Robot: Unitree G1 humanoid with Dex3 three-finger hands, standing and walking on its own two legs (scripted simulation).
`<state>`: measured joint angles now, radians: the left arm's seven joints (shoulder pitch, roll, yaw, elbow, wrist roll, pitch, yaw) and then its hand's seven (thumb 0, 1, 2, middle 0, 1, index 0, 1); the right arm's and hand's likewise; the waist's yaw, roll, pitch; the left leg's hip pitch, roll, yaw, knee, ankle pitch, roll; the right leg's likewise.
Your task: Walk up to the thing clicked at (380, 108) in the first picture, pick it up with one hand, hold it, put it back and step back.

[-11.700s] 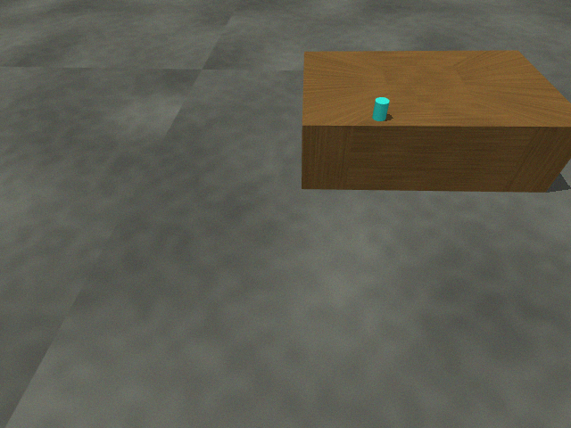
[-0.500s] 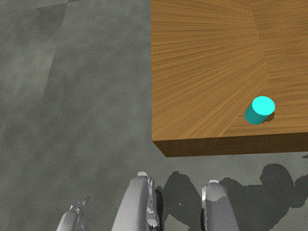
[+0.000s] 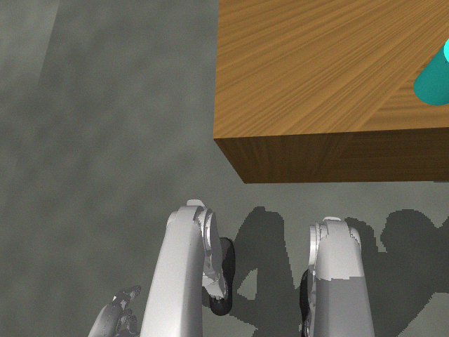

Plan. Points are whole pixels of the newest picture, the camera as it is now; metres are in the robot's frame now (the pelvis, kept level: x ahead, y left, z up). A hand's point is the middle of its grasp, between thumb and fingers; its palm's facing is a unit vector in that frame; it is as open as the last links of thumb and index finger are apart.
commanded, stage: close in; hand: right
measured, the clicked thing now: out of the picture +0.51 -0.27 +0.01
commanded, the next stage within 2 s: rest palm in 0.50 s
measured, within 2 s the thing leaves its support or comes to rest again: neither
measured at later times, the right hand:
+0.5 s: hand out of the picture +0.51 -0.29 +0.02, palm faces +0.31 +0.95 -0.01, open 17.3 cm
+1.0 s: hand out of the picture +0.51 -0.28 +0.02, palm faces +0.29 +0.96 -0.02, open 16.6 cm
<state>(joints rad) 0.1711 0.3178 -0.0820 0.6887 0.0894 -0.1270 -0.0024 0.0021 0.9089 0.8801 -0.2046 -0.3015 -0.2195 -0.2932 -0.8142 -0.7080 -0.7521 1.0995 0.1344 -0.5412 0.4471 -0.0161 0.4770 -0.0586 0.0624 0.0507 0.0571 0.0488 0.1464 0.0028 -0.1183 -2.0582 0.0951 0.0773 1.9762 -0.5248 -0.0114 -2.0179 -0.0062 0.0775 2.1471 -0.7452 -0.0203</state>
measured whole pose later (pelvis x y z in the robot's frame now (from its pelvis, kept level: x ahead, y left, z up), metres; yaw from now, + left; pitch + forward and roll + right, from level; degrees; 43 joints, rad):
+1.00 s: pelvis +0.00 +0.00 +0.00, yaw -3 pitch +36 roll +4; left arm 0.20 0.32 -0.03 0.63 0.07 -0.01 -0.04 0.00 0.89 0.91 -0.21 -0.30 -0.21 -0.31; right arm -0.92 -0.54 -0.56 1.03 0.05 -0.48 0.17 -0.01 0.46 -0.06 0.19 0.11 0.18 0.10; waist 0.15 -0.01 -0.13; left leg -2.07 0.12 0.04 1.98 -0.54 -0.01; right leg -2.02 0.02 0.04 2.11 -0.73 -0.02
